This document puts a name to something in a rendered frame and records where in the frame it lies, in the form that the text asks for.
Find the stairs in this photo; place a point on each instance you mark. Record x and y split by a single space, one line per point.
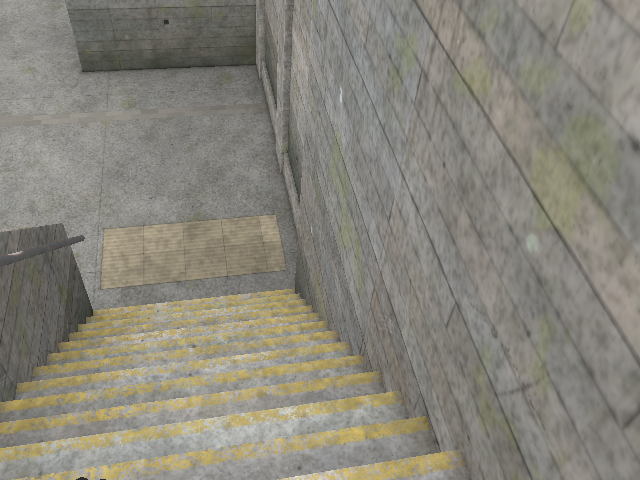
241 387

